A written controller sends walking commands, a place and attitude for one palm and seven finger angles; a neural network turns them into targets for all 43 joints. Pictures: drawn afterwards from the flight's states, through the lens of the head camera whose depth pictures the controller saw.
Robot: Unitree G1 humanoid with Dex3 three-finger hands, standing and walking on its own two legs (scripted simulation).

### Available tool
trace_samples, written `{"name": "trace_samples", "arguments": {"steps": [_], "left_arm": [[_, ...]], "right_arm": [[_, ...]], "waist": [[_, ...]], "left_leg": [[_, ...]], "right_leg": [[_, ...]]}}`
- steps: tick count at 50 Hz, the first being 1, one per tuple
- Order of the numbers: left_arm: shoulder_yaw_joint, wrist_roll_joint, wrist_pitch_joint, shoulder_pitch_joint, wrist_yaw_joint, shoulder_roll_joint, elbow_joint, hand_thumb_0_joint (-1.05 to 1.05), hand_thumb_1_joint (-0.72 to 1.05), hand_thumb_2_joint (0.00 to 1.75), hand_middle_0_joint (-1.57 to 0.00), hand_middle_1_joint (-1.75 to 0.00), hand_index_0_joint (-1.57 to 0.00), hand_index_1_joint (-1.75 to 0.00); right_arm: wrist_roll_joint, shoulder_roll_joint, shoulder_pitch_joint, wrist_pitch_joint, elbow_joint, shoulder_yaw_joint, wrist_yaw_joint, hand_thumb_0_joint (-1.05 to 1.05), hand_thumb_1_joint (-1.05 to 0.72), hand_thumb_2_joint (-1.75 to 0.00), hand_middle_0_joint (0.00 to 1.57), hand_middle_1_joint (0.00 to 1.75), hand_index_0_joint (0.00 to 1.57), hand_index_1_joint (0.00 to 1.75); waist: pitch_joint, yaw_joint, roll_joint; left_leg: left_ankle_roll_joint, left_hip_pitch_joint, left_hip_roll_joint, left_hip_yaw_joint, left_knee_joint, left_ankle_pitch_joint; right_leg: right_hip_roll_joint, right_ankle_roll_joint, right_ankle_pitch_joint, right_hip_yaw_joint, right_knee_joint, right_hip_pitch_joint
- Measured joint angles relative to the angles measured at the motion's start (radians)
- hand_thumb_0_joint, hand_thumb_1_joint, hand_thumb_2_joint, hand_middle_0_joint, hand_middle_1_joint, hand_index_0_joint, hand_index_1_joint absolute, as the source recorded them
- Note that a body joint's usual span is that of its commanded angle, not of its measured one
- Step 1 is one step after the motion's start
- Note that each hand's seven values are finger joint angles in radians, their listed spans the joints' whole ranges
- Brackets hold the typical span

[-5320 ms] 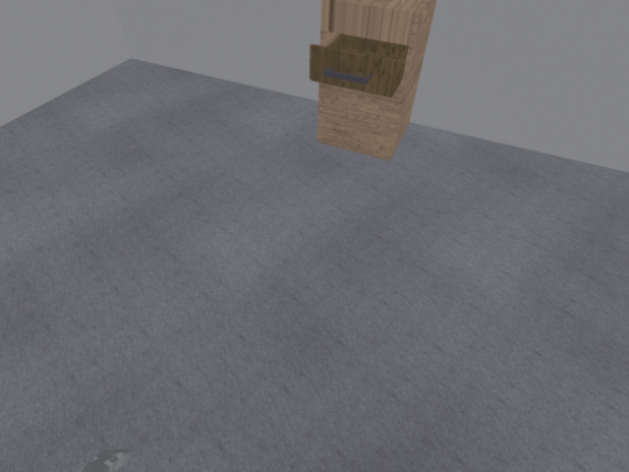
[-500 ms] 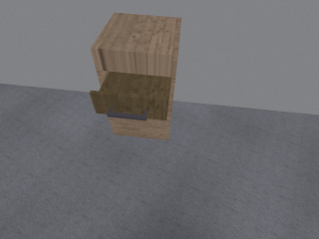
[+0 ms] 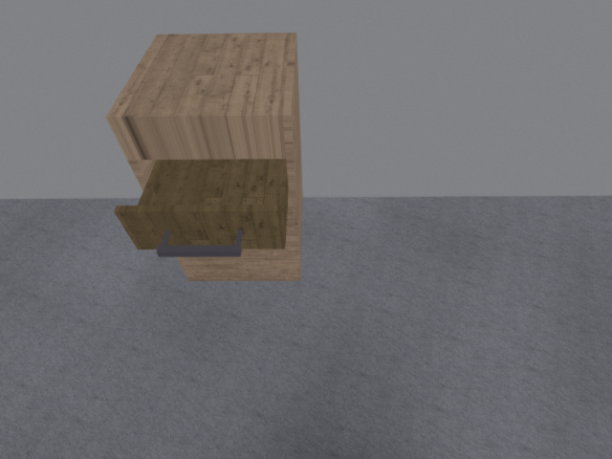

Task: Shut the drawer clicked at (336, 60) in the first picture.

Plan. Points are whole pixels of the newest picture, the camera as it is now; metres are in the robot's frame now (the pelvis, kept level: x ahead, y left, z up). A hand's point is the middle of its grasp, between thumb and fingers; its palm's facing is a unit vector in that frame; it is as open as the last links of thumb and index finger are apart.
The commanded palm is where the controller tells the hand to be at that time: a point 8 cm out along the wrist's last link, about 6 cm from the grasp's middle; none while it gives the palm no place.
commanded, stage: take the last steps up to it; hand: left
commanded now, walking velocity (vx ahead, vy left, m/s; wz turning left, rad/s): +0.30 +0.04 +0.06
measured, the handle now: (201, 243) +0.61 +0.27 -0.23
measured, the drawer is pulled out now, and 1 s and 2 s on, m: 0.18 0.18 0.18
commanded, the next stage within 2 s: come to a stop and stand still in 0.48 s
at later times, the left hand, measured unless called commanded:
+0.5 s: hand out of the picture +0.09 +0.21 -0.18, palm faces +0.10 -0.99 -0.13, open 7.4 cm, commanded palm none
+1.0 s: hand (190, 375) +0.27 +0.21 -0.15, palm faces +0.04 -0.97 -0.24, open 7.3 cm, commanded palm none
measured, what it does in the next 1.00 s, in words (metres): walks ahead: left foot, then right foot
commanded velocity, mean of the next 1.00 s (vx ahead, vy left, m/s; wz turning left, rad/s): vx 0.04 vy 0.04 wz -0.01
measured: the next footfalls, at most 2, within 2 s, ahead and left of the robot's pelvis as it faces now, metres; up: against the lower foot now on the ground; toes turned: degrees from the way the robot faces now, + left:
left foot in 0.40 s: +0.24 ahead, +0.14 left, +0.00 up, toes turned +10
right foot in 0.78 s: +0.29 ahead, -0.08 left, +0.00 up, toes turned -5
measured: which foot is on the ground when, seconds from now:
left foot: up 0.00-0.38, down 0.40-0.84, up 0.86-1.00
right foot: down 0.00-0.40, up 0.42-0.76, down 0.78-1.00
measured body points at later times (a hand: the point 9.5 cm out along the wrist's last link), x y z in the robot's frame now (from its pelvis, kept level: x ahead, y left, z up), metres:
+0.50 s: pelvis +0.15 +0.05 +0.00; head +0.17 +0.07 +0.45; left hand +0.08 +0.26 -0.17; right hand +0.25 -0.18 -0.13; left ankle +0.20 +0.14 -0.73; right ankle +0.06 -0.08 -0.67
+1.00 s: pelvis +0.19 +0.03 +0.01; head +0.22 +0.00 +0.46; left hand +0.27 +0.26 -0.13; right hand +0.20 -0.20 -0.16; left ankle +0.14 +0.15 -0.68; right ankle +0.25 -0.08 -0.73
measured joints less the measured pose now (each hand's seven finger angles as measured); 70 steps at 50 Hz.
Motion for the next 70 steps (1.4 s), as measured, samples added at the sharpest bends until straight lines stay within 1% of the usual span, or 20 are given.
{"name": "trace_samples", "arguments": {"steps": [2,5,10,16,20,23,25,28,32,36,39,41,45,49,51,54,59,63,67,70], "left_arm": [[0.003,-0.007,-0.009,0.013,0.013,-0.016,-0.002,0.00,0.92,0.90,-0.20,-0.30,-0.20,-0.30],[0.011,-0.006,-0.015,0.044,0.034,-0.007,0.004,-0.02,0.95,0.90,-0.20,-0.30,-0.20,-0.30],[-0.002,0.004,-0.011,0.110,0.033,-0.003,0.049,-0.02,0.94,0.90,-0.20,-0.30,-0.20,-0.30],[-0.013,0.009,-0.007,0.183,0.027,-0.014,0.096,-0.01,0.92,0.90,-0.20,-0.30,-0.20,-0.30],[-0.011,0.005,0.005,0.231,0.026,-0.015,0.120,0.00,0.91,0.90,-0.20,-0.30,-0.20,-0.30],[-0.010,0.001,0.029,0.222,0.027,-0.006,0.132,0.00,0.91,0.90,-0.20,-0.30,-0.20,-0.30],[-0.008,0.003,0.037,0.206,0.026,-0.001,0.131,0.00,0.91,0.90,-0.20,-0.30,-0.20,-0.30],[-0.003,0.005,0.040,0.168,0.024,0.005,0.112,0.00,0.91,0.90,-0.20,-0.30,-0.20,-0.30],[0.000,0.004,0.044,0.112,0.030,0.008,0.072,0.00,0.91,0.90,-0.19,-0.29,-0.20,-0.30],[-0.005,0.001,0.051,0.061,0.050,0.020,0.048,0.00,0.93,0.90,-0.19,-0.29,-0.20,-0.30],[-0.011,0.000,0.050,0.045,0.052,0.028,0.036,0.00,0.93,0.90,-0.19,-0.29,-0.20,-0.30],[-0.016,0.002,0.048,0.036,0.054,0.018,0.039,0.00,0.93,0.90,-0.19,-0.29,-0.20,-0.30],[-0.027,-0.001,0.051,0.010,0.054,-0.004,0.029,0.00,0.92,0.90,-0.20,-0.30,-0.20,-0.30],[-0.020,0.003,0.057,-0.025,0.061,-0.015,0.006,0.00,0.92,0.90,-0.20,-0.30,-0.20,-0.30],[-0.015,0.006,0.061,-0.034,0.061,-0.016,-0.005,0.00,0.91,0.90,-0.20,-0.30,-0.20,-0.30],[-0.009,0.012,0.067,-0.035,0.059,-0.010,-0.015,0.00,0.91,0.90,-0.20,-0.30,-0.20,-0.30],[-0.001,0.002,0.084,-0.002,0.054,0.017,0.005,0.00,0.91,0.90,-0.20,-0.30,-0.20,-0.30],[0.007,0.003,0.104,0.053,0.042,0.037,0.046,0.00,0.91,0.90,-0.20,-0.30,-0.20,-0.30],[0.012,0.008,0.091,0.107,0.028,0.045,0.066,0.00,0.91,0.90,-0.19,-0.30,-0.20,-0.30],[0.007,0.007,0.084,0.136,0.024,0.044,0.082,0.00,0.91,0.90,-0.19,-0.29,-0.20,-0.30]], "right_arm": [[-0.001,-0.012,-0.020,0.010,0.005,-0.010,0.003,0.01,-0.91,-0.90,0.20,0.30,0.20,0.30],[-0.008,-0.029,-0.070,0.013,-0.017,-0.024,0.006,0.01,-0.91,-0.90,0.20,0.30,0.20,0.30],[-0.010,-0.046,-0.165,0.005,-0.080,-0.037,0.016,0.01,-0.92,-0.90,0.20,0.30,0.20,0.30],[-0.007,-0.041,-0.260,-0.006,-0.121,-0.028,0.032,0.01,-0.92,-0.90,0.20,0.30,0.20,0.30],[-0.009,-0.034,-0.291,-0.028,-0.139,-0.015,0.031,0.01,-0.92,-0.90,0.20,0.30,0.20,0.30],[-0.013,-0.013,-0.309,-0.046,-0.152,-0.004,0.017,0.01,-0.92,-0.90,0.20,0.30,0.20,0.30],[-0.009,0.002,-0.300,-0.047,-0.152,0.004,0.007,0.00,-0.91,-0.90,0.20,0.30,0.20,0.30],[0.005,0.007,-0.276,-0.055,-0.148,-0.008,-0.018,-0.01,-0.94,-0.90,0.20,0.30,0.20,0.30],[0.000,-0.010,-0.232,-0.046,-0.116,-0.002,-0.022,-0.02,-0.96,-0.90,0.20,0.30,0.20,0.30],[-0.004,0.001,-0.195,-0.019,-0.073,0.010,-0.024,-0.01,-0.94,-0.90,0.20,0.30,0.20,0.30],[-0.001,0.016,-0.177,0.003,-0.048,0.012,-0.024,0.00,-0.93,-0.90,0.20,0.30,0.20,0.30],[0.006,0.014,-0.180,0.018,-0.037,0.007,-0.021,0.00,-0.92,-0.90,0.20,0.30,0.20,0.30],[0.011,0.004,-0.185,0.047,-0.051,-0.010,-0.017,0.01,-0.92,-0.90,0.20,0.30,0.20,0.30],[0.012,-0.008,-0.206,0.070,-0.063,-0.022,-0.018,0.01,-0.92,-0.90,0.20,0.30,0.20,0.30],[0.012,-0.016,-0.217,0.073,-0.072,-0.026,-0.016,0.01,-0.92,-0.90,0.20,0.30,0.20,0.30],[0.010,-0.028,-0.229,0.068,-0.089,-0.029,-0.012,0.01,-0.92,-0.90,0.20,0.30,0.20,0.30],[0.003,-0.033,-0.212,0.028,-0.101,-0.020,-0.011,0.01,-0.92,-0.90,0.20,0.30,0.20,0.30],[-0.014,0.001,-0.157,0.026,-0.087,0.001,-0.015,0.01,-0.92,-0.90,0.20,0.30,0.20,0.30],[-0.012,0.029,-0.119,0.018,-0.071,0.017,-0.021,0.01,-0.91,-0.90,0.20,0.30,0.20,0.30],[-0.012,0.043,-0.114,0.006,-0.066,0.020,-0.025,0.01,-0.91,-0.90,0.20,0.30,0.20,0.30]], "waist": [[-0.009,0.013,0.006],[-0.030,0.025,0.004],[-0.050,0.029,-0.001],[-0.041,0.072,-0.018],[-0.033,0.093,-0.037],[-0.004,0.098,-0.071],[0.001,0.091,-0.077],[0.001,0.076,-0.082],[-0.013,0.062,-0.075],[-0.018,0.048,-0.073],[-0.021,0.045,-0.077],[-0.019,0.041,-0.049],[-0.009,0.013,-0.003],[0.011,0.029,-0.004],[0.016,0.038,-0.009],[0.015,0.049,-0.021],[-0.020,0.053,-0.044],[-0.073,0.047,-0.073],[-0.103,0.050,-0.078],[-0.092,0.048,-0.083]], "left_leg": [[0.012,-0.103,-0.001,-0.001,0.182,0.033],[0.005,-0.220,0.014,0.019,0.248,0.125],[-0.018,-0.306,0.034,0.042,0.111,0.233],[-0.014,-0.262,0.022,0.051,-0.121,0.257],[0.014,-0.159,-0.006,0.073,-0.277,0.317],[0.053,-0.145,-0.026,0.107,-0.221,0.261],[0.057,-0.108,-0.035,0.123,-0.250,0.241],[0.057,-0.049,-0.056,0.139,-0.335,0.265],[0.061,0.006,-0.076,0.141,-0.414,0.283],[0.047,0.034,-0.081,0.132,-0.414,0.264],[0.028,0.034,-0.081,0.138,-0.359,0.220],[0.011,0.023,-0.058,0.138,-0.314,0.189],[-0.013,-0.036,-0.050,0.072,-0.180,0.069],[-0.027,-0.122,-0.073,0.000,0.069,-0.022],[-0.034,-0.134,-0.076,-0.015,0.099,-0.026],[-0.036,-0.111,-0.071,-0.022,0.026,-0.009],[-0.016,0.016,-0.061,-0.021,-0.306,0.166],[0.004,0.046,-0.070,-0.016,-0.363,0.195],[0.008,0.067,-0.071,-0.018,-0.457,0.249],[0.006,0.070,-0.076,-0.004,-0.491,0.269]], "right_leg": [[0.004,-0.005,-0.034,-0.015,-0.034,0.047],[0.012,-0.002,-0.014,-0.027,-0.126,0.117],[0.022,0.001,-0.002,-0.035,-0.230,0.200],[0.019,0.029,-0.050,-0.032,-0.245,0.267],[-0.005,0.062,-0.148,-0.027,-0.140,0.272],[-0.034,0.031,-0.267,0.034,0.216,0.130],[-0.034,0.020,-0.256,0.055,0.406,0.027],[-0.045,0.027,-0.172,0.065,0.492,-0.085],[-0.052,0.043,-0.114,0.064,0.394,-0.138],[-0.040,0.055,-0.073,0.067,0.172,-0.080],[-0.035,0.053,0.040,0.069,-0.014,0.005],[-0.014,0.026,0.008,0.066,-0.029,0.020],[0.000,-0.001,-0.003,0.038,-0.035,0.015],[-0.009,-0.003,0.038,0.032,-0.075,0.008],[-0.016,0.003,0.062,0.034,-0.096,0.003],[-0.025,0.014,0.094,0.040,-0.117,-0.011],[-0.025,0.044,0.092,0.055,-0.077,-0.053],[0.007,0.045,-0.069,0.108,0.079,-0.071],[0.034,0.048,-0.075,0.126,0.276,-0.086],[0.027,0.056,-0.096,0.116,0.270,-0.061]]}}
